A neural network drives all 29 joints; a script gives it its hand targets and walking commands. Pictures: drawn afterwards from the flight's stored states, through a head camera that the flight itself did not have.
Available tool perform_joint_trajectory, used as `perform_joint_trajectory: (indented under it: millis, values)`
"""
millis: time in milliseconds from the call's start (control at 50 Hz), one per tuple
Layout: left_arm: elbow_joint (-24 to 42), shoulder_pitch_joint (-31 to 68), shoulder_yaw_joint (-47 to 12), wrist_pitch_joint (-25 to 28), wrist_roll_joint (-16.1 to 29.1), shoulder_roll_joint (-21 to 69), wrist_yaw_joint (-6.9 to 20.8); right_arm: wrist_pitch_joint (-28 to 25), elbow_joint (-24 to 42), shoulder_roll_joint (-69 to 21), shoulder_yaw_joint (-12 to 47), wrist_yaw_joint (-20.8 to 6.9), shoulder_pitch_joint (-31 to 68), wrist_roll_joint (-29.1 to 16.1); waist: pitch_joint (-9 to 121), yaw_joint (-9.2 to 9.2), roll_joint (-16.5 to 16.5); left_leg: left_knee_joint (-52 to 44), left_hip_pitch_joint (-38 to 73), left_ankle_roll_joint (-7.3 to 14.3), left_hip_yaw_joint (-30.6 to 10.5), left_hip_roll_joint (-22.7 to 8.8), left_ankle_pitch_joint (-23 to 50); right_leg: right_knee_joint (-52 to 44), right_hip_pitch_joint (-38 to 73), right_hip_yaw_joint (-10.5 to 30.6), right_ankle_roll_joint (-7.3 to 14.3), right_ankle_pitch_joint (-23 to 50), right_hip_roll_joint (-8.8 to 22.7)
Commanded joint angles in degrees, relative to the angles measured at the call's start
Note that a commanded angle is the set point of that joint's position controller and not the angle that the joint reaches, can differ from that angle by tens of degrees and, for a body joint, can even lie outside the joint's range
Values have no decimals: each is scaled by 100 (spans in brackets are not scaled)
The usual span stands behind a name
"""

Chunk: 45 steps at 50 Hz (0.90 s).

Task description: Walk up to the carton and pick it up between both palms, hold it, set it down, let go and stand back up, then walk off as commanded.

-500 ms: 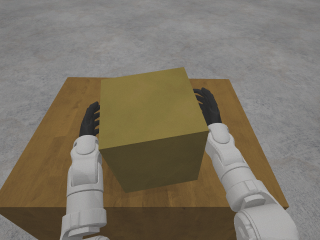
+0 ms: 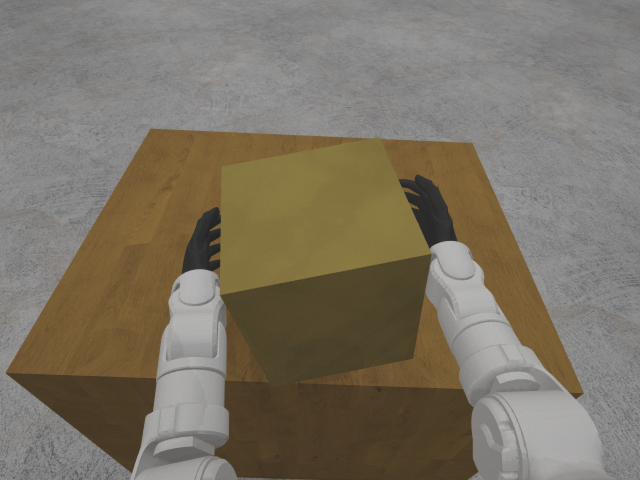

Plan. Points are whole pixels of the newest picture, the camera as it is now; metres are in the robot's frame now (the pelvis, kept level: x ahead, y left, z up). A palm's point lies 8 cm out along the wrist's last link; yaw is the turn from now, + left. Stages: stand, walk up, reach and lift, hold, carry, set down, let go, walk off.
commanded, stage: set down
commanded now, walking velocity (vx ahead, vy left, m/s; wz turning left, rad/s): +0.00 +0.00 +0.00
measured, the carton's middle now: (322, 268) +0.39 +0.05 +0.05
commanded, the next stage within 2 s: none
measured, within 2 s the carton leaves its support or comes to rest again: rests again in 1.46 s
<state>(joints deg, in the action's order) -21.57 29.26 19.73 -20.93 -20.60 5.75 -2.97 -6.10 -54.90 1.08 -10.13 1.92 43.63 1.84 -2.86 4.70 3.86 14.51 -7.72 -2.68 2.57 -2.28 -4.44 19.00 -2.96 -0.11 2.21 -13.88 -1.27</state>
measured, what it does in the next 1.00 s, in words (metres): stands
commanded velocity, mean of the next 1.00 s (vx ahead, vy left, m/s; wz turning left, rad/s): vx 0.00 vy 0.00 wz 0.00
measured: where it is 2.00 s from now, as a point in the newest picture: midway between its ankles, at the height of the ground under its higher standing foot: outside the picture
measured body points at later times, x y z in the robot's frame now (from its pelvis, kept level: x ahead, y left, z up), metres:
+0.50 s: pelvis +0.03 -0.01 +0.00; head +0.11 +0.00 +0.44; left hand +0.41 +0.20 +0.04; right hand +0.49 -0.09 +0.07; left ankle +0.04 +0.14 -0.74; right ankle -0.04 -0.09 -0.75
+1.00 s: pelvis +0.02 -0.01 +0.00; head +0.11 +0.01 +0.44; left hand +0.40 +0.21 +0.03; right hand +0.49 -0.08 +0.07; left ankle +0.04 +0.14 -0.75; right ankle -0.04 -0.09 -0.75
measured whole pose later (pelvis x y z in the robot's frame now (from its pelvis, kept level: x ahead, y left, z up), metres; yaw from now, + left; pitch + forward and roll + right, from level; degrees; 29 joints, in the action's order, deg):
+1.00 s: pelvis +0.02 -0.01 +0.00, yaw +0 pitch +14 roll +1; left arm -30.9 31.3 23.7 -0.8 -17.8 7.5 -7.8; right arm -14.6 -58.7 2.5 -12.6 0.4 48.2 6.9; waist 3.6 6.9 3.7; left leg 13.7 -24.2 -2.7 2.9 -2.7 -2.5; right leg 18.5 -19.7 -0.1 2.6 -12.8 -1.7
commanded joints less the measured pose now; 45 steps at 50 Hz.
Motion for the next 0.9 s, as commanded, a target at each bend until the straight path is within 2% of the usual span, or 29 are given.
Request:
perform_joint_trajectory:
  millis: [0,60,100,120,240,340,400,520,560,600,620,680,700,720,800,820,840,880]
  values:
    - [485,4749,-1821,1138,494,2919,-2,-381,229,-2315,480,-1059,3822,575,3666,339,-780,297,1728,-17,405,-56,1226,-713,-1715,-530,27,144,-135]
    - [384,4759,-1753,1237,479,2956,-49,-347,-39,-2295,360,-1082,3719,669,4022,326,-768,399,1809,-4,423,-49,1563,-683,-1683,-499,34,385,-130]
    - [365,4666,-1650,1300,433,3014,-91,-327,-217,-2333,392,-1087,3621,673,4268,429,-753,507,1905,-9,442,-45,2027,-667,-1634,-473,29,691,-136]
    - [423,4687,-1721,1336,483,3048,-108,-343,-177,-2364,446,-1082,3643,653,4499,420,-773,576,1946,-25,426,-40,2216,-653,-1609,-469,30,832,-145]
    - [567,4172,-2019,1590,589,3378,-109,-560,-204,-2517,868,-948,3337,560,5067,404,-810,1106,2366,-165,300,-71,4052,-560,-1852,-485,-9,2258,-240]
    - [453,3638,-1997,1731,560,3334,-27,-699,-148,-2616,1228,-823,3144,490,5215,526,-707,1307,2038,-142,296,-71,4574,-479,-1600,-391,15,3338,-166]
    - [360,3430,-1924,1796,554,3290,47,-754,-36,-2691,1382,-760,3062,491,5196,555,-645,1213,1609,-102,296,-8,4234,-337,-1334,-388,-67,3859,-97]
    - [206,3385,-1635,2004,532,3059,187,-888,463,-2935,1893,-631,2988,682,5151,560,-71,524,-848,172,420,310,2562,455,647,-150,-508,6021,373]
    - [168,3287,-1640,2122,542,3055,215,-996,649,-3022,2061,-600,3047,660,5346,597,14,350,-1264,259,382,294,2269,676,1005,-108,-631,6518,456]
    - [-12,3152,-1493,2193,435,2964,261,-1029,659,-3088,2143,-576,2995,700,5216,663,44,196,-1506,306,365,284,1932,723,1142,-91,-707,6656,526]
    - [-151,3134,-1432,2203,412,2909,297,-1037,629,-3022,2124,-570,3011,741,5121,606,75,110,-1541,338,339,267,1779,718,1148,-85,-737,6687,565]
    - [-281,3017,-1328,2275,323,2950,378,-1105,521,-3024,2190,-535,3084,739,4903,632,73,82,-1506,316,329,230,1734,741,1094,-126,-776,6739,553]
    - [-379,3083,-1256,2320,320,2919,396,-1110,420,-2981,2115,-543,3049,795,4824,633,126,53,-1493,323,341,230,1742,719,1074,-143,-772,6585,521]
    - [-431,3076,-1259,2343,297,2947,403,-1113,202,-2901,1969,-557,3003,854,4783,541,85,95,-1317,285,349,208,1863,699,932,-197,-747,6386,458]
    - [-515,3074,-1353,2436,322,3067,356,-1130,-112,-2862,1837,-649,3059,843,4856,576,-84,404,-697,184,415,162,2362,548,279,-274,-574,5636,269]
    - [-518,3012,-1344,2452,292,3113,345,-1109,-252,-2861,1759,-671,2979,868,4843,575,-204,482,-398,154,414,129,2462,476,6,-305,-513,5365,225]
    - [-612,2981,-1253,2458,239,3100,346,-1067,-417,-2814,1654,-707,2956,915,4691,614,-222,521,-149,134,404,96,2520,348,-268,-342,-466,4982,171]
    - [-684,3107,-1303,2475,256,3172,324,-1047,-541,-2783,1461,-757,3005,949,4760,559,-226,658,338,91,417,32,2926,214,-683,-369,-359,4321,56]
